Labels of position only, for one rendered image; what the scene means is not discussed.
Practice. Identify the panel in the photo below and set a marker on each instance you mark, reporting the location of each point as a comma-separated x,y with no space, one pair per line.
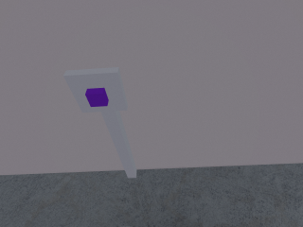
110,79

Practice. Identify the button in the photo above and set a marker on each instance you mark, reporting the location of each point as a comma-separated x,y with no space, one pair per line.
97,97

